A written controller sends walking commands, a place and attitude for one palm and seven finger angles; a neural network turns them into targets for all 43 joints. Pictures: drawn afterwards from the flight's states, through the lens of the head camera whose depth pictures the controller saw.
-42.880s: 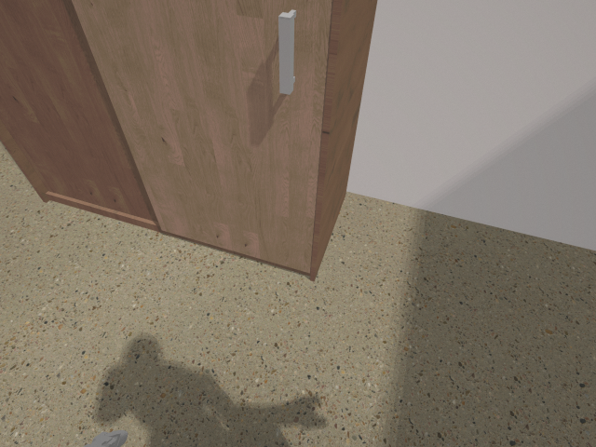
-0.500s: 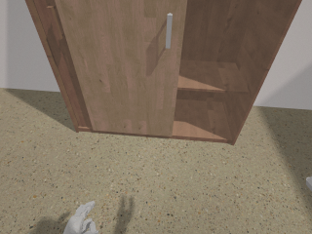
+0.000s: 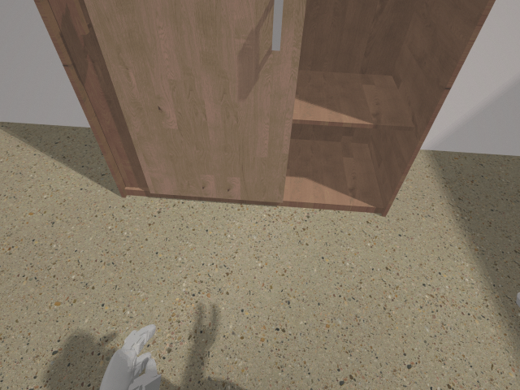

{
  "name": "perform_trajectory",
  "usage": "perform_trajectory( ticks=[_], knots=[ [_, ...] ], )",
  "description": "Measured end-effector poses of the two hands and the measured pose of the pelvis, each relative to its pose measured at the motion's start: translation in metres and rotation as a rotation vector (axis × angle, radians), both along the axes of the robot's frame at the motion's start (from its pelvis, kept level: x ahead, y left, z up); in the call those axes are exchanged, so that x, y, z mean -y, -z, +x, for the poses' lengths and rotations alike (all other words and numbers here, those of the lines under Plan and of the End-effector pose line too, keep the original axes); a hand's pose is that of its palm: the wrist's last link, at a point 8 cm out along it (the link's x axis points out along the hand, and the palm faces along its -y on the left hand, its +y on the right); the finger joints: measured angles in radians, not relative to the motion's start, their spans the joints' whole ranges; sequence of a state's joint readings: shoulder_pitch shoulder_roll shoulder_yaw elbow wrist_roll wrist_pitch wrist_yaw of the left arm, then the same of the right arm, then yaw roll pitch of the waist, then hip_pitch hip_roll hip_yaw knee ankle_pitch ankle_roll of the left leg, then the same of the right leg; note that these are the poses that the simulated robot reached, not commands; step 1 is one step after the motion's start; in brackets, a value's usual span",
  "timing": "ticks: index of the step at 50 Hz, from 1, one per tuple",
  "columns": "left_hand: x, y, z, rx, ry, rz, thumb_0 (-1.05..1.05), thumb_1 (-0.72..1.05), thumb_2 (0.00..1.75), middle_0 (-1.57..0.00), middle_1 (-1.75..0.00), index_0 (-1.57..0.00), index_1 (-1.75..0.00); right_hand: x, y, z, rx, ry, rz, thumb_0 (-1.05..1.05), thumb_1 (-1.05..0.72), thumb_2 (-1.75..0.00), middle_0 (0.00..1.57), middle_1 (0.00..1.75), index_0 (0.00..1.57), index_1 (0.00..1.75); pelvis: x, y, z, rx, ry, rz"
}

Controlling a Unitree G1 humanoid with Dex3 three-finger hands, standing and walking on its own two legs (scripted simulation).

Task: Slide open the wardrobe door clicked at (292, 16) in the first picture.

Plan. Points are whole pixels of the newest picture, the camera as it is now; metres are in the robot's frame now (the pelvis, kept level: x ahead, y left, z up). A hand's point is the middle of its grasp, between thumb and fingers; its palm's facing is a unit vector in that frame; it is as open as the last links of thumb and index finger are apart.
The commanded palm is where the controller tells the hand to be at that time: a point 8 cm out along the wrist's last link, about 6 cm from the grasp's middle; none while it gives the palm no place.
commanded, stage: stop stepping back and stand still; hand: right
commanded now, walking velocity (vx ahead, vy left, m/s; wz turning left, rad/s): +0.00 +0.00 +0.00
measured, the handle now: (277, 18) +1.07 +0.01 +0.15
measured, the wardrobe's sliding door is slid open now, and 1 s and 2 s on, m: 0.51 0.51 0.51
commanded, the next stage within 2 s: let the arm hang, fingers relaxed in 0.02 s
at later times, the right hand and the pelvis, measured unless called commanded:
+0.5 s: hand out of the picture +0.07 -0.20 -0.17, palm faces -0.06 +0.98 -0.17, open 7.1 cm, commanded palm none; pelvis +0.01 -0.02 +0.01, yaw +1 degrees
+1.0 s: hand out of the picture +0.14 -0.28 -0.13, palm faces -0.08 +0.93 -0.36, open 7.4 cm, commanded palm none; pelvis +0.04 -0.04 +0.02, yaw +2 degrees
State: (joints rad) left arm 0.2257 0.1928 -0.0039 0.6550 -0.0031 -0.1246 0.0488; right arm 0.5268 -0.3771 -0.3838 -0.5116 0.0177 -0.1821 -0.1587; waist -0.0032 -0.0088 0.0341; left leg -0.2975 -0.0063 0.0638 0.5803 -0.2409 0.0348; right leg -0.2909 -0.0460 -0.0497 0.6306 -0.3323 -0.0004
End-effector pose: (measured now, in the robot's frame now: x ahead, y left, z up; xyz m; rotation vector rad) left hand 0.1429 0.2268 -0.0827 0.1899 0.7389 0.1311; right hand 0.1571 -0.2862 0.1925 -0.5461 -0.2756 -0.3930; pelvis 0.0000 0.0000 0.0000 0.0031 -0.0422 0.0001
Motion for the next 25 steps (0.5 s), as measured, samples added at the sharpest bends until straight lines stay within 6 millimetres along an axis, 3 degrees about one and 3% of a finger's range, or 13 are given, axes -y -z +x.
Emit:
perform_trajectory(
  ticks=[5, 7, 9, 12, 15, 17, 19, 22, 25],
  knots=[
    [0.004, 0.001, 0.009, -0.029, -0.015, 0.007, 0.02, 0.9, 0.9, -0.2, -0.3, -0.2, -0.3, 0.008, -0.007, 0.008, 0.007, -0.013, -0.024, 0.02, -0.89, -0.9, 0.22, 0.31, 0.21, 0.3, 0.008, -0.002, 0.008, -0.012, -0.014, 0.01],
    [0.006, 0.002, 0.013, -0.024, -0.007, 0.001, 0.02, 0.9, 0.9, -0.2, -0.3, -0.2, -0.3, 0.018, 0.002, 0.016, -0.028, -0.006, -0.029, 0.01, -0.89, -0.9, 0.22, 0.31, 0.21, 0.3, 0.011, -0.003, 0.013, -0.027, -0.008, 0.009],
    [0.003, 0.012, 0.018, -0.057, 0.034, -0.009, 0.02, 0.9, 0.9, -0.2, -0.3, -0.2, -0.3, 0.032, 0.044, 0.034, -0.213, 0.009, 0.01, 0.01, -0.89, -0.9, 0.21, 0.3, 0.21, 0.3, 0.016, 0.0, 0.014, -0.046, 0.005, 0.002],
    [-0.007, 0.026, 0.021, -0.118, 0.039, -0.008, 0.01, 0.9, 0.9, -0.2, -0.3, -0.2, -0.3, 0.041, 0.136, 0.045, -0.603, 0.068, 0.149, 0.01, -0.9, -0.9, 0.21, 0.3, 0.2, 0.3, 0.021, 0.003, 0.014, -0.059, 0.003, -0.008],
    [-0.016, 0.03, 0.013, -0.168, 0.012, 0.006, 0.01, 0.9, 0.9, -0.2, -0.3, -0.2, -0.3, 0.024, 0.22, 0.023, -0.954, 0.081, 0.27, 0.01, -0.9, -0.9, 0.2, 0.3, 0.19, 0.3, 0.021, 0.003, 0.014, -0.057, -0.003, -0.012],
    [-0.023, 0.028, 0.002, -0.215, -0.008, 0.029, 0.01, 0.9, 0.9, -0.2, -0.3, -0.2, -0.3, 0.004, 0.263, -0.002, -1.13, 0.066, 0.347, 0.01, -0.91, -0.9, 0.2, 0.3, 0.19, 0.3, 0.021, 0.002, 0.014, -0.05, -0.005, -0.017],
    [-0.029, 0.025, -0.014, -0.277, -0.026, 0.059, 0.01, 0.9, 0.9, -0.2, -0.3, -0.2, -0.3, -0.017, 0.294, -0.028, -1.271, 0.047, 0.424, 0.02, -0.91, -0.9, 0.2, 0.3, 0.2, 0.3, 0.02, 0.0, 0.014, -0.041, -0.007, -0.019],
    [-0.035, 0.021, -0.041, -0.383, -0.048, 0.097, 0.01, 0.91, 0.9, -0.2, -0.3, -0.2, -0.3, -0.045, 0.322, -0.067, -1.434, 0.025, 0.521, 0.02, -0.91, -0.9, 0.21, 0.3, 0.2, 0.3, 0.02, -0.004, 0.013, -0.035, -0.012, -0.011],
    [-0.036, 0.019, -0.064, -0.486, -0.059, 0.115, 0.01, 0.91, 0.9, -0.2, -0.3, -0.2, -0.3, -0.039, 0.329, -0.089, -1.49, 0.088, 0.556, 0.01, -0.96, -0.89, 0.21, 0.3, 0.21, 0.3, 0.019, -0.009, 0.013, -0.038, -0.01, -0.003]
  ],
)
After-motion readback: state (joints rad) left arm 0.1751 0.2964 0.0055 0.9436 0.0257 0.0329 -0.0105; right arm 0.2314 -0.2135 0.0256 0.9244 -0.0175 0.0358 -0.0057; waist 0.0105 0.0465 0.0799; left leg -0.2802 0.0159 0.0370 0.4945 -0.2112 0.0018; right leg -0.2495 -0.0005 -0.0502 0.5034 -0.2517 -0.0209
